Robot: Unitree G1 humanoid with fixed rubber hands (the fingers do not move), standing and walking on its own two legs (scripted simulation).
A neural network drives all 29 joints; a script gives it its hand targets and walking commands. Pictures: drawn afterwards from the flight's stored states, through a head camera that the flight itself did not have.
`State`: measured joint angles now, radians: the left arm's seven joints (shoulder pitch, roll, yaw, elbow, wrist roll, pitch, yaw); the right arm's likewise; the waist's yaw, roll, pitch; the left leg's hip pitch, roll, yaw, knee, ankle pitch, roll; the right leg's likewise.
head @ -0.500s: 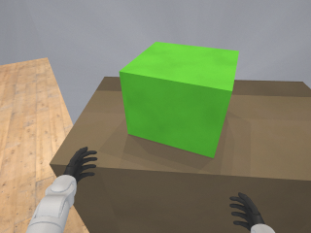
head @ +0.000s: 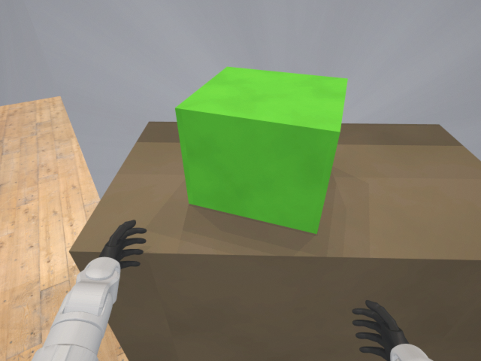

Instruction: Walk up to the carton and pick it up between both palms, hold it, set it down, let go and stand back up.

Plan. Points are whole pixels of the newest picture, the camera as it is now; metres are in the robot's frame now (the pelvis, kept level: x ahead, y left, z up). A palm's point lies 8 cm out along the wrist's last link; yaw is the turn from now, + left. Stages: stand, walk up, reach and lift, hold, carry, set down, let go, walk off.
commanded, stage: let go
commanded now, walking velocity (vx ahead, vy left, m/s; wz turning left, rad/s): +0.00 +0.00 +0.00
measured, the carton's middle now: (267, 141) +0.59 -0.02 +0.11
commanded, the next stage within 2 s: stand in 0.14 s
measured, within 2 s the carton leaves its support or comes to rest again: neither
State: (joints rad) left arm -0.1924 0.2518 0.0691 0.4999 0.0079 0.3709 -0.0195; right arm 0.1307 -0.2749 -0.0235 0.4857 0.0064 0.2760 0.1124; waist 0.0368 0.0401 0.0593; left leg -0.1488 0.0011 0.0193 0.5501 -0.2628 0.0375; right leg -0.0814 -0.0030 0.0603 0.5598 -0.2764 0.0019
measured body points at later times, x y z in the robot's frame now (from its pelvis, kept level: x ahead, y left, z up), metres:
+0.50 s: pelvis -0.02 +0.01 -0.02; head +0.01 +0.05 +0.43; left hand +0.09 +0.32 -0.14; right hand -0.06 -0.29 -0.11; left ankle -0.05 +0.10 -0.73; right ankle +0.04 -0.14 -0.71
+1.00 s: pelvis +0.04 +0.01 +0.00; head +0.08 +0.04 +0.45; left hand +0.16 +0.32 -0.12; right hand +0.28 -0.25 -0.08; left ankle -0.05 +0.10 -0.73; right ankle +0.02 -0.13 -0.73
